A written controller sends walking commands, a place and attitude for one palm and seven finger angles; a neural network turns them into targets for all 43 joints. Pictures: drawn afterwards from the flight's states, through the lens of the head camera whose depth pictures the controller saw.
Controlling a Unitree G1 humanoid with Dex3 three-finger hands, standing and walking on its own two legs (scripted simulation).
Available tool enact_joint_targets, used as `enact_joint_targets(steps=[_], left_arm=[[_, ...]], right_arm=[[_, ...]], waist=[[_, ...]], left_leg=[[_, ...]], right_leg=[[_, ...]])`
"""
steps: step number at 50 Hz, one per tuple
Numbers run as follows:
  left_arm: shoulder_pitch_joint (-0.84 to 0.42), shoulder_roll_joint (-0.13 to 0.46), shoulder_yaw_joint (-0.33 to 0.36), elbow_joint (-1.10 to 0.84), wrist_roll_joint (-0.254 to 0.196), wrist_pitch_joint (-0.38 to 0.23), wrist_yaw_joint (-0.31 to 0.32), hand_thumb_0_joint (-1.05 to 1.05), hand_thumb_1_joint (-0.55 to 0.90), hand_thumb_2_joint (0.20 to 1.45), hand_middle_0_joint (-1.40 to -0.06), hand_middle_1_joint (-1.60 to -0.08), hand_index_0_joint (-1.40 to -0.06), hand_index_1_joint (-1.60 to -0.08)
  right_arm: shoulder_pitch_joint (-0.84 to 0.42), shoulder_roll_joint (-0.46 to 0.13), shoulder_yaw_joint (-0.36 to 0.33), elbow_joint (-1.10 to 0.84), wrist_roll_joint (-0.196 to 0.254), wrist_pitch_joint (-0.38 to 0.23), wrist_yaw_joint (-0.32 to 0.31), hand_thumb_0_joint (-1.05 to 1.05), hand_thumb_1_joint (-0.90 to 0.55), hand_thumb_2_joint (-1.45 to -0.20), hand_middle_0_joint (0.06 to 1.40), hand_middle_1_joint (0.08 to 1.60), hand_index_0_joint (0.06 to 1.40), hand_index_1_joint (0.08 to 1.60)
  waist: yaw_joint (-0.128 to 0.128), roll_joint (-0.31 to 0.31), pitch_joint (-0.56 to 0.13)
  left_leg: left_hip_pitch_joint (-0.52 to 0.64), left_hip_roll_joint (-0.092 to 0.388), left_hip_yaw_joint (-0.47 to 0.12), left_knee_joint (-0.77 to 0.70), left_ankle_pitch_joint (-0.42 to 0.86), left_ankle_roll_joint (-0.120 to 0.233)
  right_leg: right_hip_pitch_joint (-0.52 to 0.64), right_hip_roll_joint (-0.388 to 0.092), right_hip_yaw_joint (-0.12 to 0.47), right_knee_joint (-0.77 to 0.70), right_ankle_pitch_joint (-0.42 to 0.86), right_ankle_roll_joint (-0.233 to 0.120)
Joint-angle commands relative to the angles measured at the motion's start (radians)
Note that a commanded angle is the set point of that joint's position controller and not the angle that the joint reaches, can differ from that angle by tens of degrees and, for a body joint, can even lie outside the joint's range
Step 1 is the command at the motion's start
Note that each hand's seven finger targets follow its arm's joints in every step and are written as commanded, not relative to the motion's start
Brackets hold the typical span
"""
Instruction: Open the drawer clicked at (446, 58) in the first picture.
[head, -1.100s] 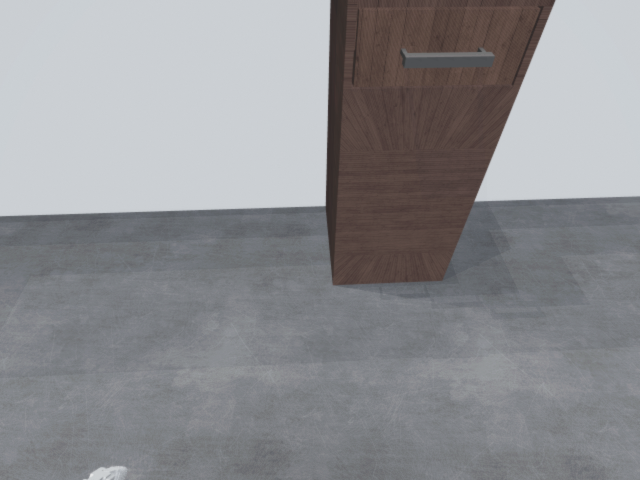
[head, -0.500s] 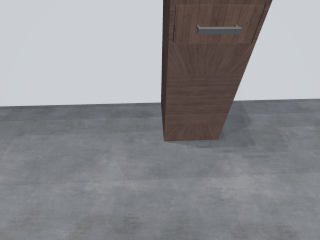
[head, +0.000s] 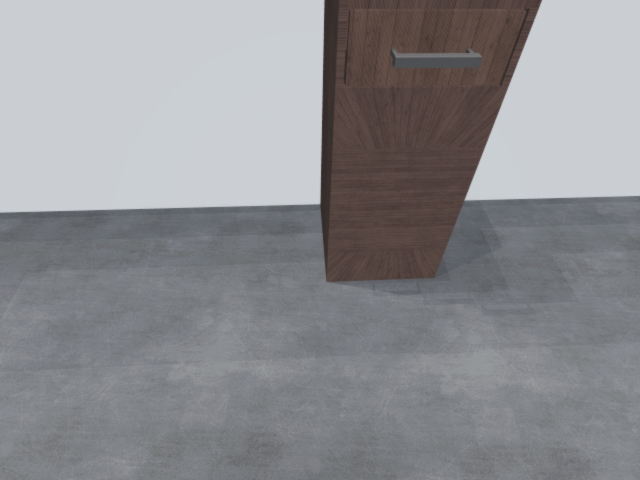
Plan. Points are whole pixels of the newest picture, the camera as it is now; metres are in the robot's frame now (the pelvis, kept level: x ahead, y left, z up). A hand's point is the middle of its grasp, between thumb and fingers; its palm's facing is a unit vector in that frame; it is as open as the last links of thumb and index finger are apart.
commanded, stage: look at it before walking up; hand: left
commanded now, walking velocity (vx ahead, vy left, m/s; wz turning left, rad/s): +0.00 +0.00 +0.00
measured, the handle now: (434, 56) +0.96 -0.21 +0.12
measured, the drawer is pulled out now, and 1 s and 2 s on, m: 0.00 0.00 0.00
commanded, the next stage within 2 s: walk to a spot facing it in 0.34 s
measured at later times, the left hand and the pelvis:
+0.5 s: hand out of the picture +0.08 +0.25 -0.15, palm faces -0.02 -0.94 -0.33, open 7.4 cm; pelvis +0.01 +0.00 +0.00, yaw +0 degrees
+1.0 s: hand out of the picture +0.04 +0.16 -0.17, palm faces -0.17 -0.96 -0.23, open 7.4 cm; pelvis -0.03 -0.02 -0.01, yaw -14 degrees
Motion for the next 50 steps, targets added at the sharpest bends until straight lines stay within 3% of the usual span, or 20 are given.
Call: enact_joint_targets(steps=[1,14,24,27,28,31,33,35,36,37,38,39,40,41,42,43,45,47,49,50], left_arm=[[-0.034,0.207,0.042,-0.066,0.001,-0.023,0.020,0.000,0.900,0.900,-0.200,-0.300,-0.200,-0.300],[-0.035,0.209,0.040,-0.059,0.001,-0.020,0.019,0.000,0.900,0.900,-0.200,-0.300,-0.200,-0.300],[-0.036,0.211,0.044,-0.066,0.001,-0.015,0.018,0.000,0.900,0.900,-0.200,-0.300,-0.200,-0.300],[0.027,0.104,0.034,-0.074,0.002,0.017,0.023,0.000,0.900,0.900,-0.200,-0.300,-0.200,-0.300],[0.035,0.103,0.037,-0.086,0.003,0.026,0.023,0.000,0.900,0.900,-0.200,-0.300,-0.200,-0.300],[0.050,0.098,0.050,-0.131,0.007,0.043,0.016,0.000,0.900,0.900,-0.200,-0.300,-0.200,-0.300],[0.065,0.080,0.056,-0.155,0.008,0.050,0.008,0.000,0.900,0.900,-0.200,-0.300,-0.200,-0.300],[0.089,0.053,0.064,-0.174,0.010,0.056,0.003,0.000,0.900,0.900,-0.200,-0.300,-0.200,-0.300],[0.100,0.041,0.070,-0.185,0.009,0.059,0.001,0.000,0.900,0.900,-0.200,-0.300,-0.200,-0.300],[0.129,0.033,0.075,-0.187,0.009,0.058,-0.001,0.000,0.900,0.900,-0.200,-0.300,-0.200,-0.300],[0.183,0.030,0.082,-0.181,0.011,0.053,-0.004,0.000,0.900,0.900,-0.200,-0.300,-0.200,-0.300],[0.239,0.059,0.092,-0.171,0.018,0.040,-0.003,0.000,0.900,0.900,-0.200,-0.300,-0.200,-0.300],[0.245,0.175,0.113,-0.182,0.030,0.021,0.014,0.000,0.900,0.900,-0.200,-0.300,-0.200,-0.300],[0.262,0.161,0.111,-0.188,0.010,0.025,0.023,0.000,0.900,0.900,-0.200,-0.300,-0.200,-0.300],[0.203,0.146,0.111,-0.202,0.012,0.031,0.025,0.000,0.900,0.900,-0.200,-0.300,-0.200,-0.300],[0.147,0.113,0.106,-0.219,0.010,0.029,0.025,0.000,0.900,0.900,-0.200,-0.300,-0.200,-0.300],[0.108,0.079,0.102,-0.234,0.008,0.022,0.025,0.000,0.900,0.900,-0.200,-0.300,-0.200,-0.300],[0.137,0.070,0.105,-0.227,0.008,0.019,0.024,0.000,0.900,0.900,-0.200,-0.300,-0.200,-0.300],[0.172,0.069,0.110,-0.218,0.008,0.021,0.022,0.000,0.900,0.900,-0.200,-0.300,-0.200,-0.300],[0.176,0.070,0.114,-0.216,0.010,0.023,0.022,0.000,0.900,0.900,-0.200,-0.300,-0.200,-0.300]], right_arm=[[-0.054,-0.203,-0.039,-0.067,0.004,-0.027,-0.015,0.000,-0.900,-0.900,0.200,0.300,0.200,0.300],[-0.067,-0.208,-0.038,-0.065,0.004,-0.026,-0.016,0.000,-0.900,-0.900,0.200,0.300,0.200,0.300],[-0.062,-0.212,-0.041,-0.069,0.003,-0.027,-0.021,0.000,-0.900,-0.900,0.200,0.300,0.200,0.300],[0.011,-0.095,-0.029,-0.076,0.001,-0.005,-0.027,0.000,-0.900,-0.900,0.200,0.300,0.200,0.300],[0.022,-0.094,-0.035,-0.088,0.001,0.002,-0.031,0.000,-0.900,-0.900,0.200,0.300,0.200,0.300],[0.025,-0.114,-0.057,-0.133,-0.001,0.014,-0.036,0.000,-0.900,-0.900,0.200,0.300,0.200,0.300],[0.012,-0.128,-0.071,-0.162,-0.002,0.017,-0.037,0.000,-0.900,-0.900,0.200,0.300,0.200,0.300],[-0.001,-0.133,-0.082,-0.188,-0.001,0.012,-0.035,0.000,-0.900,-0.900,0.200,0.300,0.200,0.300],[-0.013,-0.128,-0.086,-0.201,-0.004,0.011,-0.035,0.000,-0.900,-0.900,0.200,0.300,0.200,0.300],[-0.038,-0.123,-0.088,-0.214,-0.007,0.012,-0.036,0.000,-0.900,-0.900,0.200,0.300,0.200,0.300],[-0.059,-0.117,-0.091,-0.226,-0.009,0.014,-0.035,0.000,-0.900,-0.900,0.200,0.300,0.200,0.300],[-0.057,-0.095,-0.089,-0.234,-0.006,0.022,-0.032,0.000,-0.900,-0.900,0.200,0.300,0.200,0.300],[-0.017,-0.006,-0.076,-0.265,0.002,0.027,-0.026,0.000,-0.900,-0.900,0.200,0.300,0.200,0.300],[-0.039,-0.034,-0.080,-0.269,0.002,0.036,-0.032,0.000,-0.900,-0.900,0.200,0.300,0.200,0.300],[-0.059,-0.022,-0.085,-0.262,0.005,0.039,-0.031,0.000,-0.900,-0.900,0.200,0.300,0.200,0.300],[-0.047,-0.029,-0.087,-0.255,0.001,0.038,-0.027,0.000,-0.900,-0.900,0.200,0.300,0.200,0.300],[0.002,-0.013,-0.087,-0.232,-0.004,0.033,-0.022,0.000,-0.900,-0.900,0.200,0.300,0.200,0.300],[0.011,0.004,-0.084,-0.228,-0.005,0.033,-0.026,0.000,-0.900,-0.900,0.200,0.300,0.200,0.300],[-0.011,0.010,-0.083,-0.233,-0.003,0.034,-0.029,0.000,-0.900,-0.900,0.200,0.300,0.200,0.300],[-0.010,0.018,-0.084,-0.236,-0.002,0.033,-0.030,0.000,-0.900,-0.900,0.200,0.300,0.200,0.300]], waist=[[0.005,-0.002,-0.067],[0.005,0.004,-0.056],[0.004,0.010,-0.051],[-0.003,-0.010,-0.069],[-0.005,-0.003,-0.049],[-0.004,0.045,-0.033],[0.004,0.107,-0.025],[0.015,0.178,-0.036],[0.023,0.184,-0.031],[0.044,0.171,-0.024],[0.073,0.136,-0.023],[0.094,0.002,-0.029],[0.071,-0.363,-0.035],[0.090,-0.261,-0.048],[0.063,-0.206,-0.002],[0.040,-0.162,0.022],[0.011,-0.096,-0.035],[0.021,-0.113,-0.088],[0.041,-0.108,-0.087],[0.038,-0.097,-0.087]], left_leg=[[0.014,0.110,-0.097,-0.050,0.120,0.037],[0.024,0.112,-0.100,-0.070,0.117,0.036],[0.048,0.120,-0.080,-0.053,0.159,0.033],[0.055,0.128,-0.024,0.014,0.178,0.014],[0.044,0.134,-0.018,0.024,0.163,0.014],[0.018,0.177,-0.035,0.030,0.101,0.038],[-0.012,0.238,-0.067,0.005,0.077,0.075],[-0.040,0.330,-0.107,-0.015,0.168,0.145],[-0.066,0.358,-0.099,-0.006,0.211,0.167],[-0.108,0.354,-0.064,0.041,0.238,0.158],[-0.160,0.321,-0.011,0.136,0.219,0.119],[-0.226,0.223,0.077,0.341,0.097,0.044],[-0.439,0.039,0.155,0.619,-0.309,-0.045],[-0.402,0.029,-0.002,0.725,-0.367,-0.034],[-0.414,0.044,-0.041,0.793,-0.322,-0.029],[-0.417,0.059,-0.055,0.809,-0.253,-0.030],[-0.385,0.067,-0.036,0.772,-0.170,-0.044],[-0.377,0.053,-0.023,0.725,-0.163,-0.053],[-0.377,0.045,-0.019,0.687,-0.175,-0.058],[-0.378,0.043,-0.015,0.666,-0.179,-0.059]], right_leg=[[0.007,-0.118,0.108,-0.071,0.117,-0.035],[0.012,-0.115,0.104,-0.081,0.116,-0.030],[0.002,-0.110,0.112,-0.069,0.189,-0.034],[-0.040,-0.103,0.128,0.003,0.269,-0.023],[-0.070,-0.093,0.130,0.027,0.262,-0.022],[-0.151,-0.052,0.123,0.122,0.201,-0.017],[-0.193,-0.016,0.085,0.237,0.112,-0.006],[-0.209,0.007,0.022,0.413,-0.173,0.009],[-0.198,-0.013,0.009,0.448,-0.257,0.011],[-0.152,-0.031,0.011,0.414,-0.252,0.007],[-0.072,-0.037,0.006,0.310,-0.168,0.004],[-0.003,-0.071,0.073,0.120,0.048,-0.010],[0.045,-0.322,0.497,-0.062,0.281,-0.097],[-0.038,-0.349,0.541,-0.131,0.260,-0.160],[-0.103,-0.315,0.539,-0.140,0.105,-0.182],[-0.133,-0.278,0.500,-0.139,0.032,-0.188],[-0.093,-0.217,0.396,-0.102,0.086,-0.169],[-0.027,-0.192,0.368,-0.077,0.153,-0.163],[-0.012,-0.186,0.394,-0.077,0.156,-0.166],[0.001,-0.186,0.394,-0.075,0.158,-0.166]])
